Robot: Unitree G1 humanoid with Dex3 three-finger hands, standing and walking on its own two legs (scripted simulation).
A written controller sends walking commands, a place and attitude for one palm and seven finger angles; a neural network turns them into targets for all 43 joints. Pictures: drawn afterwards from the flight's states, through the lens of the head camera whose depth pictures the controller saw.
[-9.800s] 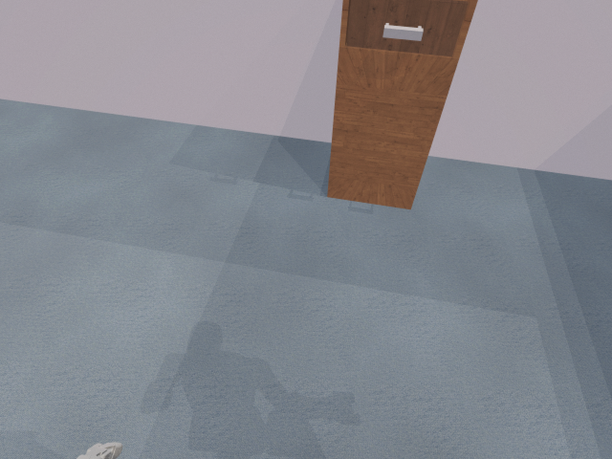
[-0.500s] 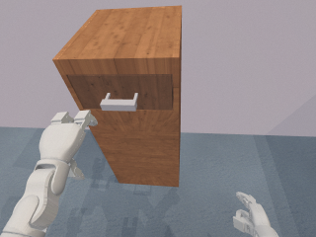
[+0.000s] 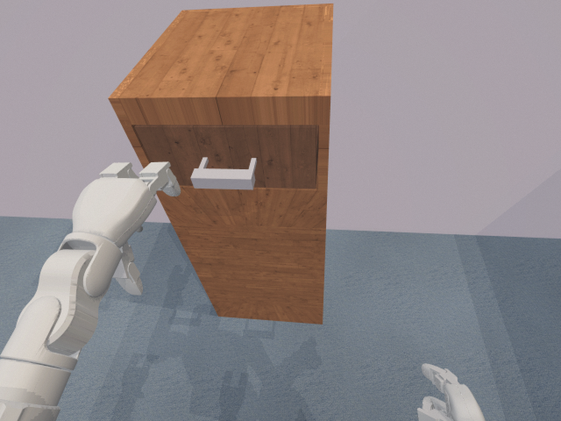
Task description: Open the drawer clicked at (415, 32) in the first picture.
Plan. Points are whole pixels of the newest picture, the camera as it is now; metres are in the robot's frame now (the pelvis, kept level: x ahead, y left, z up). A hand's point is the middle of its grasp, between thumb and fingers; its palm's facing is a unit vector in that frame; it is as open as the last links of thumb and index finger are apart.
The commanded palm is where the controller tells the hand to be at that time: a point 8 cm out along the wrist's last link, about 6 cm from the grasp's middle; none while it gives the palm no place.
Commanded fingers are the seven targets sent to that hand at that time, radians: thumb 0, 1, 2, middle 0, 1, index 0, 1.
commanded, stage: raise the hand with hooked fingers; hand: left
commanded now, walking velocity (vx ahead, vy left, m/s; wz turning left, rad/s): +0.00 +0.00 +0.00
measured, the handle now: (226, 170) +0.55 +0.20 +0.03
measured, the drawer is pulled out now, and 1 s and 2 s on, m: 0.00 0.00 0.00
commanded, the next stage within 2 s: move the hooked fingers above the handle in 0.14 s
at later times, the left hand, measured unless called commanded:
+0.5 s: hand (151, 226) +0.32 +0.23 +0.13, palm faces +0.05 -0.04 -1.00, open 13.8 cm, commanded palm +0.31 +0.23 +0.19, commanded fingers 0.00 -0.50 0.30 -0.30 -1.20 -0.30 -1.20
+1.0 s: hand (181, 196) +0.40 +0.22 +0.11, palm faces +0.03 -0.03 -1.00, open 13.8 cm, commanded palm +0.38 +0.22 +0.17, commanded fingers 0.00 -0.50 0.30 -0.30 -1.20 -0.30 -1.20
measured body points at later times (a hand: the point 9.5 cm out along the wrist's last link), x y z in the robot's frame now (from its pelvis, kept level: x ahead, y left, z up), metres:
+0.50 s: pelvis -0.01 -0.02 +0.00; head +0.00 -0.05 +0.45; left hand +0.31 +0.23 +0.18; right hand +0.20 -0.23 -0.11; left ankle -0.01 +0.10 -0.74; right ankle +0.00 -0.12 -0.74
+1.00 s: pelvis +0.01 -0.01 -0.01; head +0.04 -0.05 +0.44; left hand +0.39 +0.21 +0.16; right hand +0.15 -0.27 -0.14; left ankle -0.01 +0.10 -0.74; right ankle +0.00 -0.12 -0.74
